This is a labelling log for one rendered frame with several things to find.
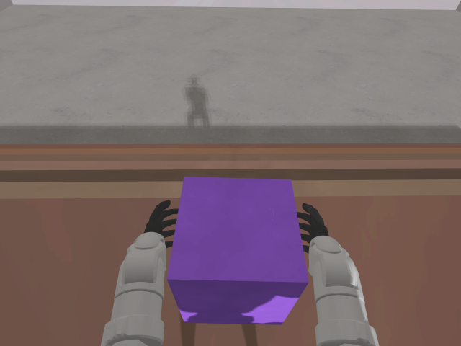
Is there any robot left hand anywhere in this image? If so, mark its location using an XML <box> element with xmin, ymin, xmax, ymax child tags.
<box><xmin>144</xmin><ymin>200</ymin><xmax>179</xmax><ymax>248</ymax></box>

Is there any robot right forearm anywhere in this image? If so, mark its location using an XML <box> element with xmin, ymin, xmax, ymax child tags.
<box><xmin>308</xmin><ymin>236</ymin><xmax>379</xmax><ymax>346</ymax></box>

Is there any robot left forearm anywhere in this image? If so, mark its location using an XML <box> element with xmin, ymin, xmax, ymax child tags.
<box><xmin>101</xmin><ymin>232</ymin><xmax>166</xmax><ymax>346</ymax></box>

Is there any carton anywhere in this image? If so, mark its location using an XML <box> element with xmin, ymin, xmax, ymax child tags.
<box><xmin>167</xmin><ymin>177</ymin><xmax>309</xmax><ymax>325</ymax></box>

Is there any robot right hand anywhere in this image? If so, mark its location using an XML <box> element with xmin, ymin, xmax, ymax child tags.
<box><xmin>297</xmin><ymin>203</ymin><xmax>329</xmax><ymax>254</ymax></box>

